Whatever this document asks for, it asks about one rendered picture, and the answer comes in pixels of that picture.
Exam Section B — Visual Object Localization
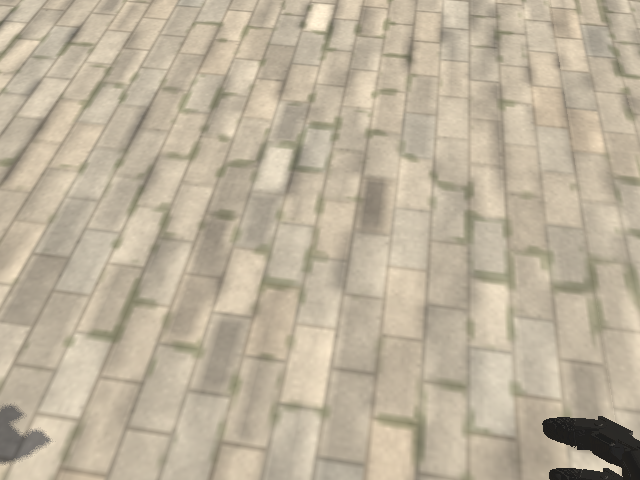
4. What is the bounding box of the right robot hand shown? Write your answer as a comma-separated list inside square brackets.
[542, 416, 640, 480]

